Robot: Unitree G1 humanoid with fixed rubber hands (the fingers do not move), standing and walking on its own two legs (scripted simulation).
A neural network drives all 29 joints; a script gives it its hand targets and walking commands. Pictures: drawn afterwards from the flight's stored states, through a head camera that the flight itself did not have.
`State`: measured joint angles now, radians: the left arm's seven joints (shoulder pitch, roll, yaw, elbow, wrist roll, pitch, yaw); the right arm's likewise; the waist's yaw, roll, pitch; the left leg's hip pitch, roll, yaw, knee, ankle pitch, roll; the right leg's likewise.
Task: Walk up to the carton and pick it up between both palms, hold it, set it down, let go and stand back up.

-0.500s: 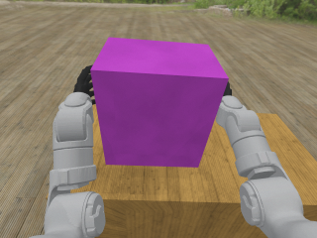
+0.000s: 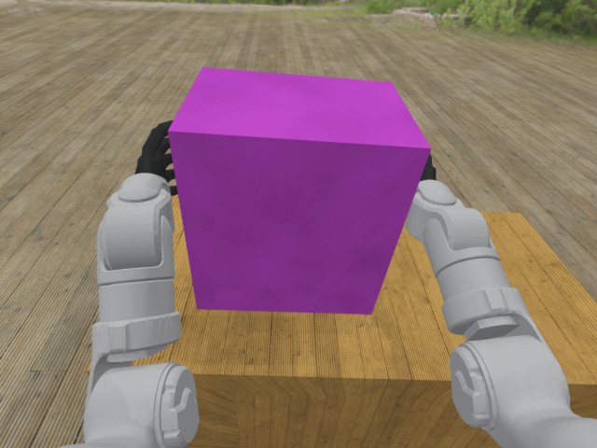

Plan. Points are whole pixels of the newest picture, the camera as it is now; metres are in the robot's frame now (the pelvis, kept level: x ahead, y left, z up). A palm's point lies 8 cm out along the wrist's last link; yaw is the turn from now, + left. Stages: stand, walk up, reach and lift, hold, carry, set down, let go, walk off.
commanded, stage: hold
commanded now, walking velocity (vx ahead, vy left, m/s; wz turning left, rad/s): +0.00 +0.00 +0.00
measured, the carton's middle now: (292, 198) +0.38 +0.01 +0.21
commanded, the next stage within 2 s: none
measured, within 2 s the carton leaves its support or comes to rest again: neither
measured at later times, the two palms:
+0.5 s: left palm (156, 181) +0.35 +0.17 +0.24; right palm (421, 189) +0.37 -0.16 +0.23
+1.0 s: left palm (159, 182) +0.36 +0.17 +0.24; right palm (422, 190) +0.37 -0.17 +0.23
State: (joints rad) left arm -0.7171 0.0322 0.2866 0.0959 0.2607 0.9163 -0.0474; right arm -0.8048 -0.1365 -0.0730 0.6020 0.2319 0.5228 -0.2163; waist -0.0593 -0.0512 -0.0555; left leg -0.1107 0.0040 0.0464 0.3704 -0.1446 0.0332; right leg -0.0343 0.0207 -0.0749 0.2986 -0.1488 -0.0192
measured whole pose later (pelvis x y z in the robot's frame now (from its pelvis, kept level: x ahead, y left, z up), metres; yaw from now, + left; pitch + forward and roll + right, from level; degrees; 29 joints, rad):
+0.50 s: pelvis +0.00 +0.00 +0.00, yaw +0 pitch -7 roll -1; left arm -0.73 0.03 0.29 0.11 0.26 0.91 -0.04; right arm -0.81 -0.14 -0.07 0.62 0.23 0.51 -0.21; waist -0.06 -0.05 -0.06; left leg -0.11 0.00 0.05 0.37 -0.14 0.03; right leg -0.04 0.02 -0.07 0.30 -0.15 -0.02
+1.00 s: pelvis +0.00 +0.00 +0.00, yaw +0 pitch -7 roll -1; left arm -0.72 0.03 0.28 0.10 0.26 0.91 -0.04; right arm -0.80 -0.14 -0.07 0.60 0.23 0.52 -0.21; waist -0.07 -0.05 -0.06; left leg -0.11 0.00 0.05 0.37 -0.15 0.03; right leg -0.03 0.02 -0.07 0.30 -0.15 -0.02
